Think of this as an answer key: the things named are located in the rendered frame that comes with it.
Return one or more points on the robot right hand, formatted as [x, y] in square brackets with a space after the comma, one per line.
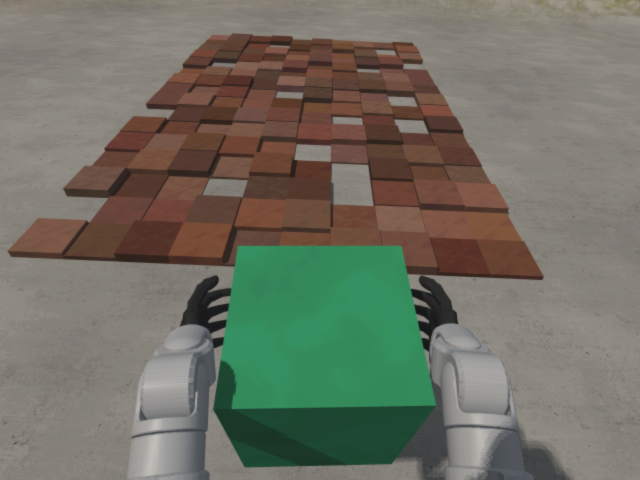
[441, 311]

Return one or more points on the carton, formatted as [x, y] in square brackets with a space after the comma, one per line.
[322, 361]

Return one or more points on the robot right forearm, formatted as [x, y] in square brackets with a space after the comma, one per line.
[478, 408]

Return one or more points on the robot left forearm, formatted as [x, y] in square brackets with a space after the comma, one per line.
[171, 409]

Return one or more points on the robot left hand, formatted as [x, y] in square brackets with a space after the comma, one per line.
[197, 312]

